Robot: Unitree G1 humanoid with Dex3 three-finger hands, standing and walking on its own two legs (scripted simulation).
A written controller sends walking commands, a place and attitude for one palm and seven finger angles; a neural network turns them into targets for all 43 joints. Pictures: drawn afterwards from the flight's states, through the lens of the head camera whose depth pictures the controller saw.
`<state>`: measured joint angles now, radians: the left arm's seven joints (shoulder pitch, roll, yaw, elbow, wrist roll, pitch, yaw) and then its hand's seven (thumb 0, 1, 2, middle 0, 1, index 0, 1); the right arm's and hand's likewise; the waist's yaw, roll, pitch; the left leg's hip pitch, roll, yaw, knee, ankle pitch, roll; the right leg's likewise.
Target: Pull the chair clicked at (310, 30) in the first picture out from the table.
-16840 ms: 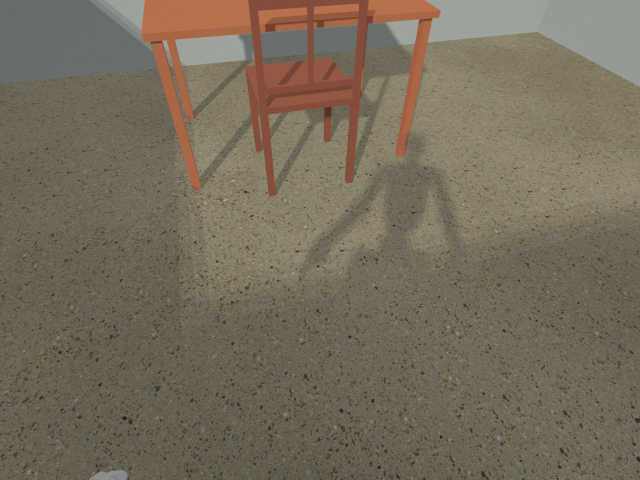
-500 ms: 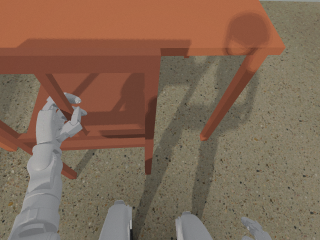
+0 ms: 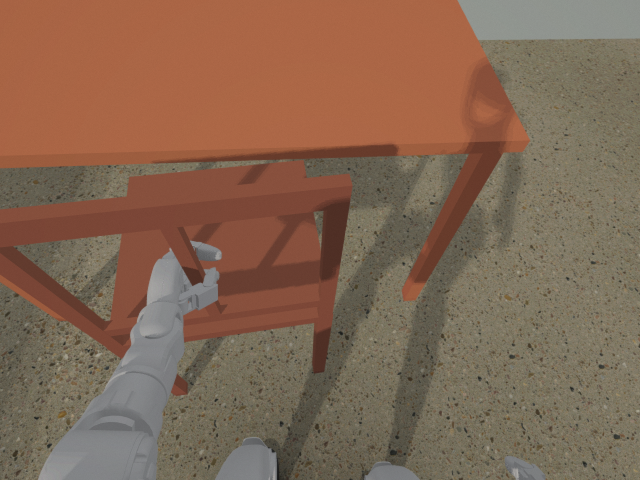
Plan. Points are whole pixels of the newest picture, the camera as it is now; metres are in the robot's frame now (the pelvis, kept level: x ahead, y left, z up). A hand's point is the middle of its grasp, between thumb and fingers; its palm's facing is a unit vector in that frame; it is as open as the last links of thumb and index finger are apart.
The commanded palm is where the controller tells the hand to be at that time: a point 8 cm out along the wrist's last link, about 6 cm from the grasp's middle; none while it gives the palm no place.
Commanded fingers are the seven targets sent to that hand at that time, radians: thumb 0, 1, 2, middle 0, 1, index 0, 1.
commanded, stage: step backward, pulling the chair out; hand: left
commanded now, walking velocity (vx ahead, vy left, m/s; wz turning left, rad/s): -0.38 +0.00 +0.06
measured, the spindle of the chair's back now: (196, 275) +0.40 +0.18 -0.06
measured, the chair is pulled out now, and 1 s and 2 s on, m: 0.09 0.17 0.36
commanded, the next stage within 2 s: none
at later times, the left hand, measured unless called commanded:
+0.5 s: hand (222, 343) +0.29 +0.13 -0.05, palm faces +0.01 -0.99 -0.17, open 5.1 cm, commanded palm +0.30 +0.18 -0.05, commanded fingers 0.00 0.90 0.90 -0.50 -1.45 -0.50 -1.45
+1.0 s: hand (222, 344) +0.29 +0.13 -0.05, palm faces +0.05 -0.98 -0.18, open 5.2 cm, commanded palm +0.28 +0.18 -0.05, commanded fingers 0.00 0.90 0.90 -0.50 -1.45 -0.50 -1.45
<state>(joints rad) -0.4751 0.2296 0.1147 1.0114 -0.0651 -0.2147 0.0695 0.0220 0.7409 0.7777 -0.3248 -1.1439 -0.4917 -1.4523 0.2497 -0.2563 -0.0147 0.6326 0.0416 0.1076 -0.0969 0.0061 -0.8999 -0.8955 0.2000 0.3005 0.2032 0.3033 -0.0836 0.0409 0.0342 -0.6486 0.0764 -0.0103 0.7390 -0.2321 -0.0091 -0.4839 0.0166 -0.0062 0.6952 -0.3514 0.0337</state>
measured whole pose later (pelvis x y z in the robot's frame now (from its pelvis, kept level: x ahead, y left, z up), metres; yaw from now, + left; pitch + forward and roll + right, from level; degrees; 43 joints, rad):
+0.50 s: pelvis -0.04 +0.00 +0.01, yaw +0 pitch +1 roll -2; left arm -0.42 0.15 -0.01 1.07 -0.06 -0.28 0.09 0.02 0.71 0.80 -0.32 -1.18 -0.50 -1.45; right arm 0.22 -0.26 -0.01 0.76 0.04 -0.02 -0.14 0.01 -0.90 -0.90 0.20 0.30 0.20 0.30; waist -0.04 0.05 0.10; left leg -0.51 0.06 0.01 0.61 -0.12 0.00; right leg -0.39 0.00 0.00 0.66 -0.32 0.02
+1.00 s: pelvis -0.07 -0.02 +0.01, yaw +2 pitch +2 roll +0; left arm -0.51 0.19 0.03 1.02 -0.04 -0.21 0.08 0.03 0.68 0.83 -0.33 -1.22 -0.50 -1.45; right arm 0.18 -0.23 -0.01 0.75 0.01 -0.02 -0.11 0.01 -0.90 -0.90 0.20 0.30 0.20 0.30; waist -0.02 0.01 0.16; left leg -0.48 0.04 -0.03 0.66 -0.22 -0.03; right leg -0.42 -0.01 -0.01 0.68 -0.29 0.01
